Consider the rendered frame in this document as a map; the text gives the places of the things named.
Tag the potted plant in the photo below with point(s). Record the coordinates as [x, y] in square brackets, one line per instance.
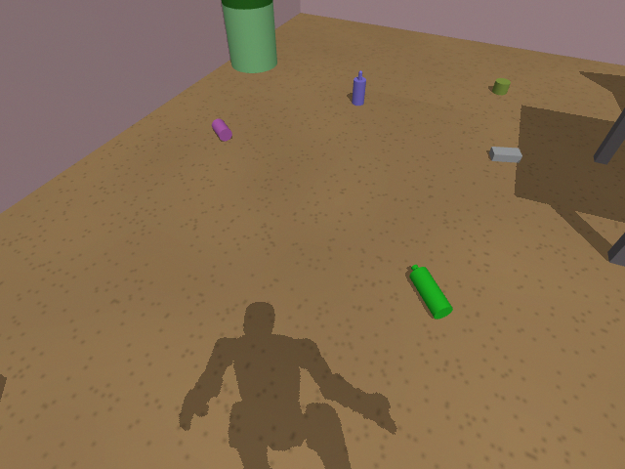
[251, 34]

